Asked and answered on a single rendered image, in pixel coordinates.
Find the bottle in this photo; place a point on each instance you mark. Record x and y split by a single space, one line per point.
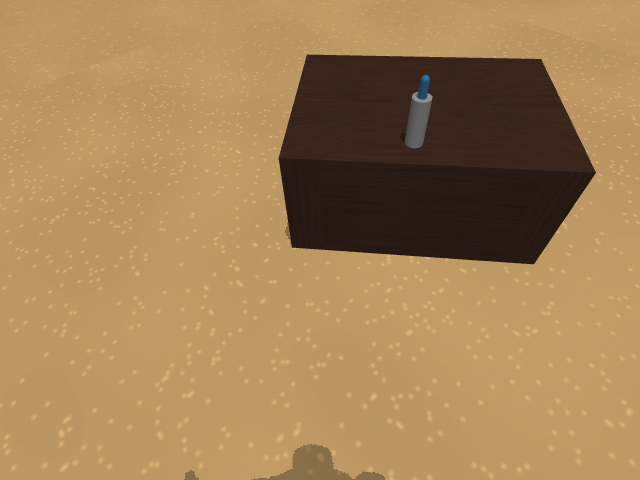
418 114

